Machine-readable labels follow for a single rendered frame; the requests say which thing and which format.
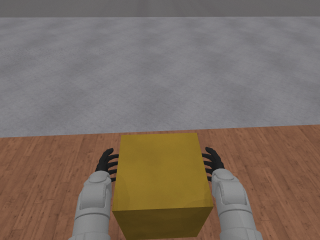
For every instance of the right robot hand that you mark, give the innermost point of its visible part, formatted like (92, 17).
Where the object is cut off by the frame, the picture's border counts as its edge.
(215, 162)

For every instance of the carton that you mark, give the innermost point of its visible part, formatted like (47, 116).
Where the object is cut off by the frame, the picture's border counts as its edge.
(161, 187)

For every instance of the robot right forearm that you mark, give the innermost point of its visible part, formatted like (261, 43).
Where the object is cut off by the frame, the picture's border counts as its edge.
(233, 207)

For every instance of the left robot hand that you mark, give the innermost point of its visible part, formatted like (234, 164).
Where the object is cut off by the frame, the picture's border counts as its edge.
(103, 164)

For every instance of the robot left forearm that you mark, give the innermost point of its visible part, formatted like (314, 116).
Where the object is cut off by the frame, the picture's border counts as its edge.
(91, 221)

